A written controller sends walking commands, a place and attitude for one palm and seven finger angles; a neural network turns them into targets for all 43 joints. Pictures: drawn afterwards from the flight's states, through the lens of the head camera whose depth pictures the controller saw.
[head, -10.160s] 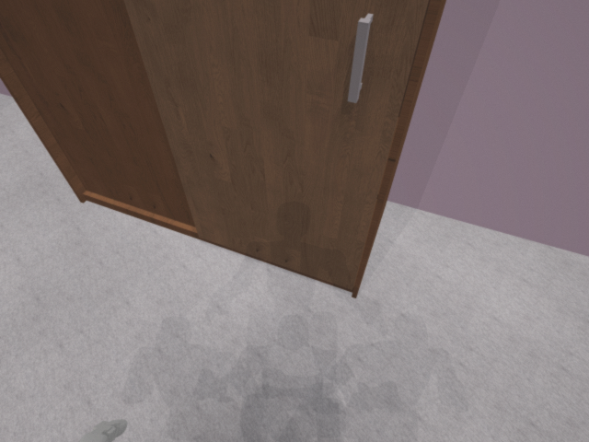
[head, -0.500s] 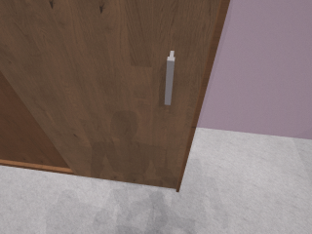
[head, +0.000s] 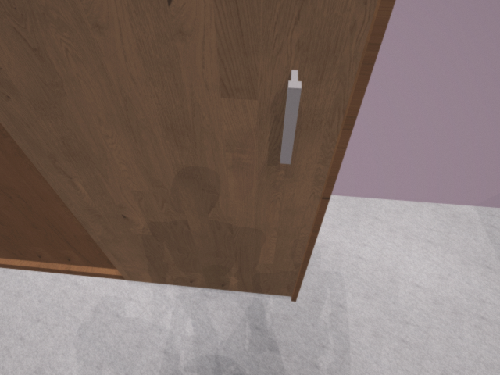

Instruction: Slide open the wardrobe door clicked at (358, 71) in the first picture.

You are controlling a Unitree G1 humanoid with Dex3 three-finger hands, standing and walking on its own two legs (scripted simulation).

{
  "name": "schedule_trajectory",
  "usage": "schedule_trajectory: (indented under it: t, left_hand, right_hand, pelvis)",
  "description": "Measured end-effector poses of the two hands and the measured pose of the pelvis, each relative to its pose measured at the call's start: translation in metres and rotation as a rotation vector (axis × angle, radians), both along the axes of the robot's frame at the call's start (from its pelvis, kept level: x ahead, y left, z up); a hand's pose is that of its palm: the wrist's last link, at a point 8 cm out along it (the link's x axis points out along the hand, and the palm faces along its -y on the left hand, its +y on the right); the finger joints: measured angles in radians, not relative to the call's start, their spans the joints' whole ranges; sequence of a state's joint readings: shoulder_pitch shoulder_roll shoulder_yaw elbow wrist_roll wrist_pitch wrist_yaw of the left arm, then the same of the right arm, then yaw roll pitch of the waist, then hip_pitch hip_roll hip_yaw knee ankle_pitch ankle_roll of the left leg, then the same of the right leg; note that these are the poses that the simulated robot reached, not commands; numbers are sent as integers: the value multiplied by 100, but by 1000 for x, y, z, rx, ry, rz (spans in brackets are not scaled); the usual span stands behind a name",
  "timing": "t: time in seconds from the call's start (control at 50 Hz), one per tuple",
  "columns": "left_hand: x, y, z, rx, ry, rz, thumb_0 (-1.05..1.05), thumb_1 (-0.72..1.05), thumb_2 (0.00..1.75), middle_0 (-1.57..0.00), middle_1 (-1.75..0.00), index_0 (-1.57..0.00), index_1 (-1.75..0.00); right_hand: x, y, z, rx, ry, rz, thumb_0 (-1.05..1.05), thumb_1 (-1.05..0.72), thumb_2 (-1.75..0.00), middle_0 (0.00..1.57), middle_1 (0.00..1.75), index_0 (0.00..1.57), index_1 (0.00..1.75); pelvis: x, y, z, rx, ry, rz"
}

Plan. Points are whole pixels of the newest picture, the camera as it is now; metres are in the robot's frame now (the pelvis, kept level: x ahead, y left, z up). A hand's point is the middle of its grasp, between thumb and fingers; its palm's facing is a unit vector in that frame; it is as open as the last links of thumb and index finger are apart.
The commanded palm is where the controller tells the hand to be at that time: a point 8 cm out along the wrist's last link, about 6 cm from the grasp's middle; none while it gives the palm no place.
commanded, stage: shuffle to correct the standing spot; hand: right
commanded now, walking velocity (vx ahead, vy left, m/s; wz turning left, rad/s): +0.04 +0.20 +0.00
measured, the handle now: (289, 119) +0.48 -0.04 +0.16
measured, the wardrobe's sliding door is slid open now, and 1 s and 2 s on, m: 0.00 0.00 0.00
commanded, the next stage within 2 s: come to a stop and stand still in 0.50 s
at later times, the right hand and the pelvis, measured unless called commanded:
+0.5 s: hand out of the picture +0.06 -0.14 -0.18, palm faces +0.05 +0.99 -0.15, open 7.3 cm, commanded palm none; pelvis +0.01 +0.06 +0.00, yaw -1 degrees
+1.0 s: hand out of the picture +0.06 -0.04 -0.18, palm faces +0.09 +0.98 -0.18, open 7.3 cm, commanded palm none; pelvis +0.02 +0.14 +0.00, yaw -2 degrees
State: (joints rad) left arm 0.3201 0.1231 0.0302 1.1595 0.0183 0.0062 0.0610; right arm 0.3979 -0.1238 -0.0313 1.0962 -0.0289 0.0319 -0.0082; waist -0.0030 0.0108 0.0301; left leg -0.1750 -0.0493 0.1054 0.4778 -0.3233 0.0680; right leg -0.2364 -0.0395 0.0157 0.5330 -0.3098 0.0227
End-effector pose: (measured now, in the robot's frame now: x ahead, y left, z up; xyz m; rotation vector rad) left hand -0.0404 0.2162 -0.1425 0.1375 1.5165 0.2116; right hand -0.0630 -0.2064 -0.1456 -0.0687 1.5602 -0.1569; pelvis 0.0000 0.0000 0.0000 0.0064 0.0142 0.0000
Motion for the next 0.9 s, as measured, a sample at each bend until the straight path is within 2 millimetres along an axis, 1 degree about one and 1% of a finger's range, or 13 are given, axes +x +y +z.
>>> schedule_trajectory:
  t: [0.08,0.16,0.26,0.32,0.4,0.48,0.56,0.64,0.66,0.7,0.76,0.82,0.9]
  left_hand:
    - [1,18,1,30,31,-19,1,91,90,-20,-30,-20,-30]
    - [21,31,3,55,1,-44,1,91,90,-20,-30,-20,-30]
    - [60,33,3,78,-119,-63,1,91,90,-20,-30,-20,-30]
    - [73,32,4,82,-186,-61,1,91,90,-20,-30,-20,-30]
    - [68,41,14,85,-193,-67,1,92,90,-20,-30,-20,-30]
    - [57,61,20,78,-156,-60,1,91,90,-20,-30,-20,-30]
    - [48,93,19,70,-125,-34,1,91,90,-20,-30,-20,-30]
    - [42,137,5,67,-98,-11,1,90,90,-20,-30,-21,-30]
    - [41,149,-2,68,-91,-11,1,90,90,-20,-30,-20,-30]
    - [43,169,-7,78,-72,-22,1,90,90,-20,-30,-20,-30]
    - [55,187,-4,86,-84,-38,1,91,90,-20,-30,-20,-30]
    - [71,195,3,95,-129,-59,1,91,90,-20,-30,-20,-30]
    - [90,188,8,94,-177,-92,1,91,90,-20,-30,-20,-30]
  right_hand:
    - [-5,11,-4,-7,-5,-36,1,-91,-90,20,30,20,30]
    - [-1,20,-9,4,-18,-52,1,-91,-90,20,30,20,30]
    - [17,24,-23,33,-50,-38,1,-91,-90,20,30,20,30]
    - [36,24,-29,43,-73,-2,1,-91,-90,20,30,20,30]
    - [74,21,-21,23,-153,33,1,-91,-90,20,30,20,30]
    - [109,19,-6,-16,-243,39,1,-92,-90,20,30,20,30]
    - [136,29,6,-53,-296,71,1,-92,-90,20,30,19,30]
    - [154,51,9,-93,-335,105,1,-92,-90,20,30,19,30]
    - [156,57,6,-109,-351,108,1,-91,-90,20,30,19,30]
    - [154,71,6,-122,-353,100,1,-91,-90,20,30,19,30]
    - [146,91,8,-108,-338,93,1,-91,-90,20,30,20,30]
    - [138,105,5,-87,-316,81,1,-91,-90,20,30,20,30]
    - [126,115,-5,-56,-289,41,1,-91,-90,20,30,20,30]
  pelvis:
    - [2,11,-3,15,3,-29]
    - [5,17,-5,21,0,-41]
    - [10,20,-10,30,0,-29]
    - [10,23,-13,14,-6,-10]
    - [7,34,-4,14,-14,-8]
    - [7,50,3,29,-11,-15]
    - [7,73,5,40,-5,-15]
    - [12,106,-5,29,3,-24]
    - [14,115,-11,10,7,-25]
    - [13,123,-14,26,-2,-33]
    - [16,131,-10,22,-14,-32]
    - [18,136,-6,10,-16,-30]
    - [18,137,-8,5,-21,-35]
